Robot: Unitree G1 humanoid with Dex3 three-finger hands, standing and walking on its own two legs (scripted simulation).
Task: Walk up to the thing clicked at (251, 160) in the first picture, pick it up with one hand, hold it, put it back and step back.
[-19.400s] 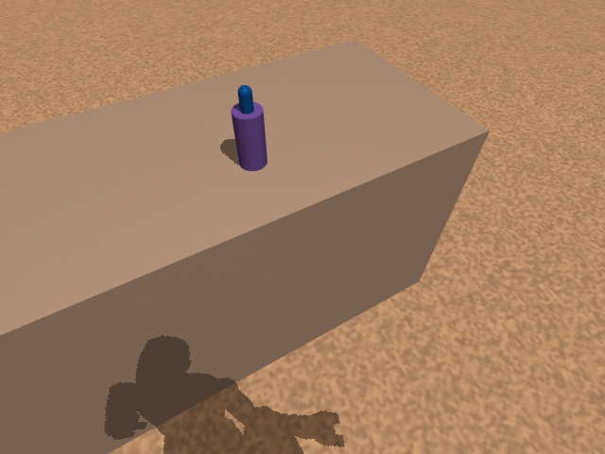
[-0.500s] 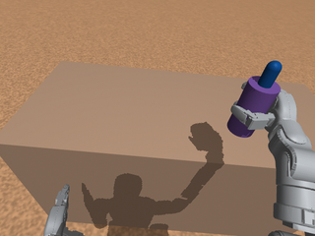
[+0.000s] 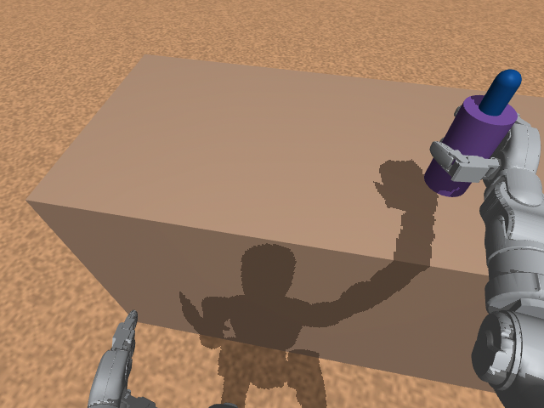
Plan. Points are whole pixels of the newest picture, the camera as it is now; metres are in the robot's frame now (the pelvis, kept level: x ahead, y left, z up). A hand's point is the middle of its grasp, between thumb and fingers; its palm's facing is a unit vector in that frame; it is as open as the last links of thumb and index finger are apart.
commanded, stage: crouch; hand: right
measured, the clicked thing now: (474, 135) +0.47 -0.20 +0.17
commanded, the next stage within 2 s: lower in 0.80 s
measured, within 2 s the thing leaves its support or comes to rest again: rests again in 1.82 s
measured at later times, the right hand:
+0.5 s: hand (457, 142) +0.51 -0.21 +0.12, palm faces +0.22 +0.97 +0.00, open 9.0 cm
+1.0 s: hand (454, 142) +0.53 -0.22 +0.11, palm faces +0.23 +0.97 +0.00, open 9.0 cm
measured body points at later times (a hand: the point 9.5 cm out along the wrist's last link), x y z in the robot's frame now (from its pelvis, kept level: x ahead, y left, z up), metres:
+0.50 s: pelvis +0.03 -0.01 -0.01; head +0.09 -0.01 +0.44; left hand +0.17 +0.25 -0.06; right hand +0.50 -0.26 +0.12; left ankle +0.04 +0.14 -0.72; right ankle +0.03 -0.13 -0.72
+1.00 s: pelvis +0.02 -0.01 -0.02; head +0.10 -0.02 +0.42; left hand +0.16 +0.26 -0.06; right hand +0.52 -0.27 +0.11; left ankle +0.04 +0.14 -0.72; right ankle +0.03 -0.13 -0.72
